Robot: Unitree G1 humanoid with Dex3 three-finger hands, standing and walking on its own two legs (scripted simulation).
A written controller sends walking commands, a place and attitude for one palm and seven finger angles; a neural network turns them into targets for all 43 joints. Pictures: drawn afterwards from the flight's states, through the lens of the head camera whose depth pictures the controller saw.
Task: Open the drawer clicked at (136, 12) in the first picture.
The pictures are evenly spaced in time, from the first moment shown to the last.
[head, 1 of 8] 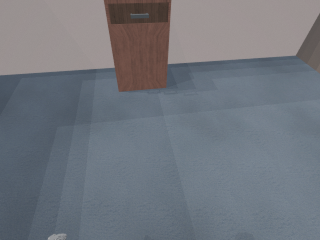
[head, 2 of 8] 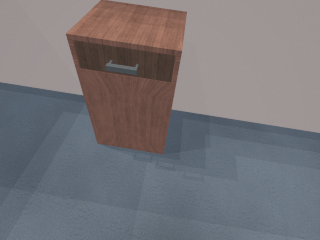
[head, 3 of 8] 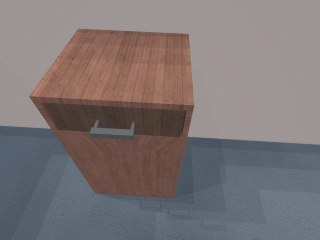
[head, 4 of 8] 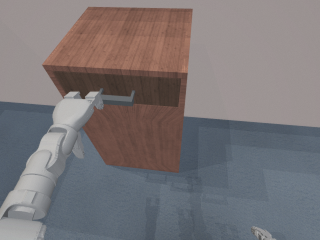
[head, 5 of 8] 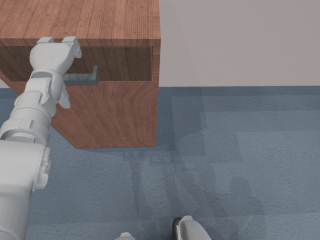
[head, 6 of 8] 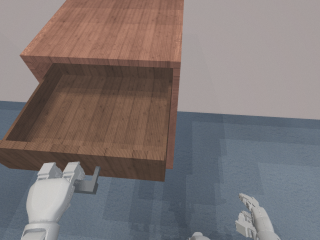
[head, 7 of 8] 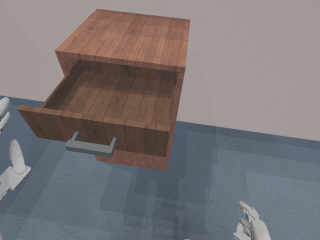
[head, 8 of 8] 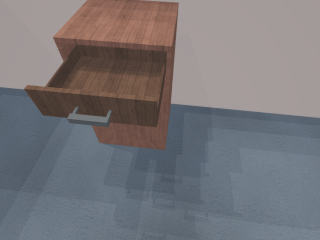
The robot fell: no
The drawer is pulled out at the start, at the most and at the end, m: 0.00 0.30 0.29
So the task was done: yes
